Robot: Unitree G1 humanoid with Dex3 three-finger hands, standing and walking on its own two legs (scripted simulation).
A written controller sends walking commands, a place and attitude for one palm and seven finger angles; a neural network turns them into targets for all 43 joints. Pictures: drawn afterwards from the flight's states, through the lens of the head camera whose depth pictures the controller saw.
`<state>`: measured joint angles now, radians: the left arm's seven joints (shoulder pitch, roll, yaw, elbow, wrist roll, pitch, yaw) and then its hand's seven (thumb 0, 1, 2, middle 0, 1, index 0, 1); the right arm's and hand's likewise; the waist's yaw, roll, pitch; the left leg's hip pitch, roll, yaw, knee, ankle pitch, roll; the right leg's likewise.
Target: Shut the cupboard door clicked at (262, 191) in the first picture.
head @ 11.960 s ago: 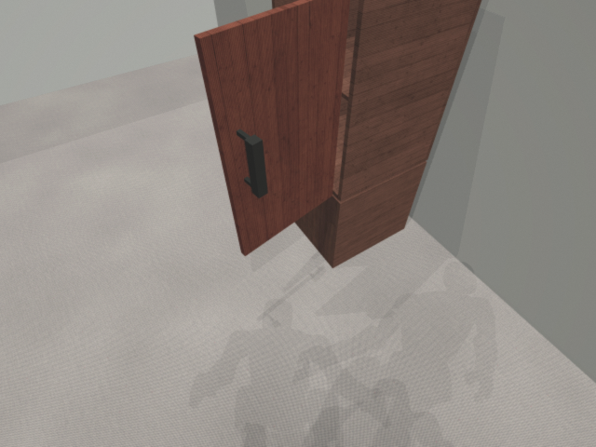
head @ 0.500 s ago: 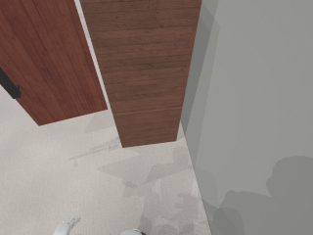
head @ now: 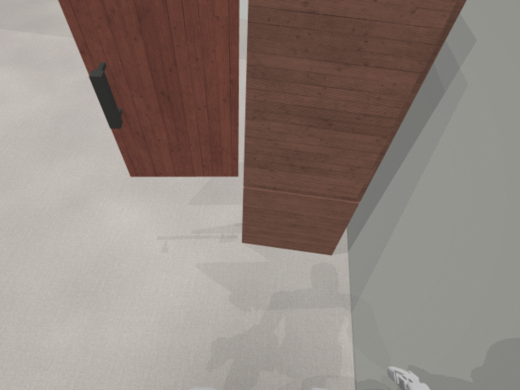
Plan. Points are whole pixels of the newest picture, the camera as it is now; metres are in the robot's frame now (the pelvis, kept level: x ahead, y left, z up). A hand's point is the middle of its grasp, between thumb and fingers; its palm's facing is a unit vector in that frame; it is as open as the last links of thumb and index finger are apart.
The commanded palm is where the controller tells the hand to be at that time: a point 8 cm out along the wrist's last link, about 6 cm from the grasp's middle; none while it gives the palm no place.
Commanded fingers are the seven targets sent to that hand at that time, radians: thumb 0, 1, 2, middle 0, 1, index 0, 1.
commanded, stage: take the last steps up to it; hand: left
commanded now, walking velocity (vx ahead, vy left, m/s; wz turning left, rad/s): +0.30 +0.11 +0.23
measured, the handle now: (109, 96) +0.70 +0.43 -0.01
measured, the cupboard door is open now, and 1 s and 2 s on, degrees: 100 100 100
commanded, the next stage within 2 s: come to a stop and stand still in 0.74 s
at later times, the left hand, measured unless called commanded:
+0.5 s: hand out of the picture +0.01 +0.21 -0.17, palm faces +0.24 -0.96 -0.17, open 7.4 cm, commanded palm none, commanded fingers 0.00 0.90 0.90 -0.20 -0.30 -0.20 -0.30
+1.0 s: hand (140, 284) +0.30 +0.26 -0.15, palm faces +0.15 -0.97 -0.22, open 7.3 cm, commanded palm none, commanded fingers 0.00 0.90 0.90 -0.20 -0.30 -0.20 -0.30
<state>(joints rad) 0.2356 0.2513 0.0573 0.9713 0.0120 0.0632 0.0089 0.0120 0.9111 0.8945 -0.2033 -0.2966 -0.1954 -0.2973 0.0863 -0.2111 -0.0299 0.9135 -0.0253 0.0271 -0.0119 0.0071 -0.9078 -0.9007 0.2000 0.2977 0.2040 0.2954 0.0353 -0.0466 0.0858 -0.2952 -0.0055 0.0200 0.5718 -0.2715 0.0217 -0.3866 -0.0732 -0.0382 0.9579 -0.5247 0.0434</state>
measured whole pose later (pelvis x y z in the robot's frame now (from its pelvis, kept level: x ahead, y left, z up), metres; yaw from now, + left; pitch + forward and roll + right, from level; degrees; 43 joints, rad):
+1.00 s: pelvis +0.25 +0.08 +0.01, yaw +6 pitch +0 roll +1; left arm 0.19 0.16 0.05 0.99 0.01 -0.04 0.03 0.00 0.93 0.89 -0.21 -0.30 -0.20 -0.30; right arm 0.25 -0.17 -0.04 1.07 0.00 0.02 -0.01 0.01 -0.91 -0.90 0.20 0.30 0.20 0.30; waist 0.00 0.00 0.06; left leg -0.37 0.04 0.07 0.79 -0.42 -0.04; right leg -0.24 -0.04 -0.12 0.47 -0.24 -0.03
